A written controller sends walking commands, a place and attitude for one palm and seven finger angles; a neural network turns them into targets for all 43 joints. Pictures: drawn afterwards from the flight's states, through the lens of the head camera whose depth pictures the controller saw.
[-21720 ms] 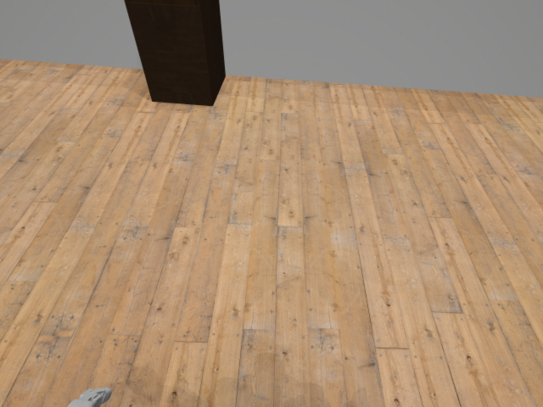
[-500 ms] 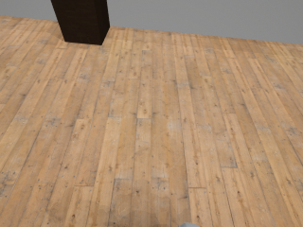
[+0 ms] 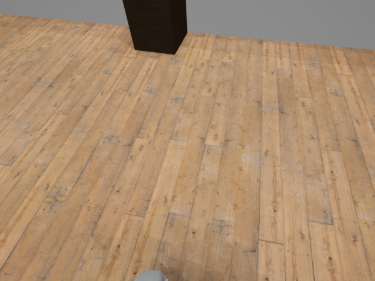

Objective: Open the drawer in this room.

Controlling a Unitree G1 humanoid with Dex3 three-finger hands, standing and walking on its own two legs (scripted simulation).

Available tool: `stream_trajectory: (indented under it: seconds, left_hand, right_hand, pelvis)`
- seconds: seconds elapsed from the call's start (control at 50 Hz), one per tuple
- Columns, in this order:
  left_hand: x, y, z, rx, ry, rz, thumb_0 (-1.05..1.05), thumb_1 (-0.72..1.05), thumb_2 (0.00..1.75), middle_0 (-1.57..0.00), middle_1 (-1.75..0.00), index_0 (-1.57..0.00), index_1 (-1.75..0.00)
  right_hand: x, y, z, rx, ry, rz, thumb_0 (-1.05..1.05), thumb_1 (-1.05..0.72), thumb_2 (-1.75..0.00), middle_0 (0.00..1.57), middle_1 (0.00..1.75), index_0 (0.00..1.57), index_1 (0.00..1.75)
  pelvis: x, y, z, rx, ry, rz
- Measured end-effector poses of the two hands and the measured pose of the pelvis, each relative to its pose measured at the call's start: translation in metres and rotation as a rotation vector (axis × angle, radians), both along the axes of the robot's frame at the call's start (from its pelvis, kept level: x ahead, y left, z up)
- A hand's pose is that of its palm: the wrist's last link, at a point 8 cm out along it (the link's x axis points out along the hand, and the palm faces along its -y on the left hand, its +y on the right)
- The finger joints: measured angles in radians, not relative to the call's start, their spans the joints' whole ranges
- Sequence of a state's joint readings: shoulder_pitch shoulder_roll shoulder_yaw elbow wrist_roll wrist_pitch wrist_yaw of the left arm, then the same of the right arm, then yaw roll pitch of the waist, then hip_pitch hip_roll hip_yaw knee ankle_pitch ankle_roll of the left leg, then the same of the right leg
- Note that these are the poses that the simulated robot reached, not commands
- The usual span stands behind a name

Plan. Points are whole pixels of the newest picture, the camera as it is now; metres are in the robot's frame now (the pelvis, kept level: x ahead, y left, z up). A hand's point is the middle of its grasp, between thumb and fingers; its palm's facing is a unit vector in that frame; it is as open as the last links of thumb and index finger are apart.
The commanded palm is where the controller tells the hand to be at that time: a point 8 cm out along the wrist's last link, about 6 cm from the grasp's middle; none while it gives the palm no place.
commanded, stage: turn or walk to find it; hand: left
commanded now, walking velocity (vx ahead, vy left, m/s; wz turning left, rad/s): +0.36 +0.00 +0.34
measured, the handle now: out of the picture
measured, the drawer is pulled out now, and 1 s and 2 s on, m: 0.00 0.00 0.00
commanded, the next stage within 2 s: none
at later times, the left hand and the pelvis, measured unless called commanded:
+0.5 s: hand out of the picture +0.14 +0.25 -0.17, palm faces +0.13 -0.97 -0.19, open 7.4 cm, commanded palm none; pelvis +0.11 +0.05 +0.00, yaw +7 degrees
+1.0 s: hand (128, 218) +0.30 +0.19 -0.16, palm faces +0.24 -0.95 -0.21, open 7.3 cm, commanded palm none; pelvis +0.34 +0.01 +0.00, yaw +11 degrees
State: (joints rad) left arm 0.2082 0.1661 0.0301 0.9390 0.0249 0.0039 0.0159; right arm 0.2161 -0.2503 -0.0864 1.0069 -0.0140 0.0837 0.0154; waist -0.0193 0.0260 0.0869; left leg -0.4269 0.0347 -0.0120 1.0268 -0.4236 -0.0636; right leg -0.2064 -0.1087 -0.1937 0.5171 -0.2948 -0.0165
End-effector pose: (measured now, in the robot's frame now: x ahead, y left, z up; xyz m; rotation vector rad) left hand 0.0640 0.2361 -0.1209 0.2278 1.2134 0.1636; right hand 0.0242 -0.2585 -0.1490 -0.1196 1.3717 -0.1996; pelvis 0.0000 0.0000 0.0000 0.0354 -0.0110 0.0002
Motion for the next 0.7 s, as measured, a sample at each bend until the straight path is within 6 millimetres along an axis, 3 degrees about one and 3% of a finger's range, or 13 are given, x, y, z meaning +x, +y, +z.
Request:
stream_trajectory:
  seconds: [0.18,0.22,0.28,0.42,0.56,0.64,0.7]
  left_hand:
    - [-0.075,0.050,-0.035,-0.053,0.130,0.176,0.01,0.90,0.90,-0.20,-0.30,-0.20,-0.30]
    - [-0.082,0.059,-0.036,-0.057,0.179,0.182,0.01,0.91,0.90,-0.20,-0.30,-0.20,-0.30]
    - [-0.071,0.067,-0.028,-0.066,0.193,0.180,0.01,0.91,0.90,-0.20,-0.30,-0.19,-0.30]
    - [0.004,0.070,-0.015,-0.073,0.077,0.167,0.01,0.91,0.90,-0.19,-0.30,-0.19,-0.30]
    - [0.114,0.050,-0.017,-0.070,0.009,0.108,0.01,0.91,0.90,-0.19,-0.30,-0.19,-0.30]
    - [0.190,0.031,-0.024,-0.056,-0.064,0.066,0.01,0.91,0.90,-0.19,-0.30,-0.19,-0.30]
    - [0.223,0.017,-0.024,-0.044,-0.124,0.080,0.01,0.91,0.90,-0.20,-0.30,-0.19,-0.30]
  right_hand:
    - [0.078,0.045,0.014,-0.049,-0.144,0.178,0.00,-0.91,-0.90,0.20,0.30,0.19,0.30]
    - [0.089,0.057,0.019,-0.050,-0.186,0.181,0.00,-0.91,-0.90,0.20,0.30,0.20,0.30]
    - [0.091,0.070,0.026,-0.046,-0.193,0.173,0.00,-0.91,-0.90,0.20,0.30,0.20,0.30]
    - [0.072,0.089,0.018,0.009,-0.032,0.146,0.00,-0.90,-0.90,0.20,0.30,0.20,0.30]
    - [0.064,0.085,0.001,0.053,0.143,0.062,0.00,-0.90,-0.90,0.21,0.30,0.20,0.30]
    - [0.078,0.068,-0.016,0.072,0.241,0.036,0.00,-0.90,-0.90,0.21,0.30,0.20,0.30]
    - [0.112,0.050,-0.024,0.073,0.272,0.055,0.00,-0.90,-0.90,0.21,0.30,0.20,0.30]
  pelvis:
    - [0.013,0.034,-0.013,-0.035,0.006,0.080]
    - [0.020,0.041,-0.012,-0.036,-0.002,0.068]
    - [0.034,0.049,-0.003,-0.052,-0.006,0.082]
    - [0.077,0.054,0.005,-0.045,-0.004,0.117]
    - [0.138,0.040,-0.006,-0.016,0.012,0.120]
    - [0.186,0.023,-0.023,-0.009,0.017,0.127]
    - [0.213,0.012,-0.028,-0.017,-0.001,0.146]
